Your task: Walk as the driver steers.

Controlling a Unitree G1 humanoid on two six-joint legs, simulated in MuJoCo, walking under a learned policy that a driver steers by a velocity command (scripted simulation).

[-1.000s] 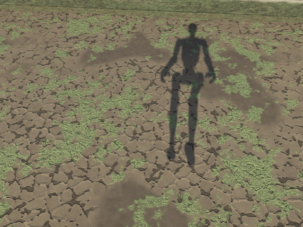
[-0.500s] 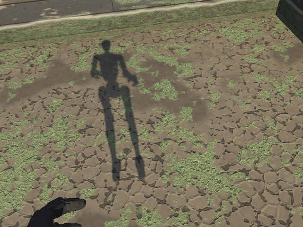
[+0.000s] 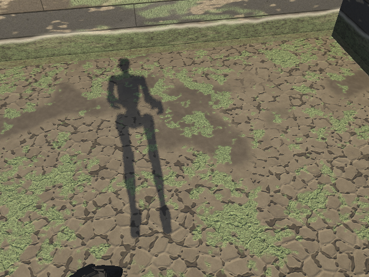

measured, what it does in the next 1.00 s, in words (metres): stands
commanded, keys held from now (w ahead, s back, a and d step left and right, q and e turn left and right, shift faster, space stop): w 1.00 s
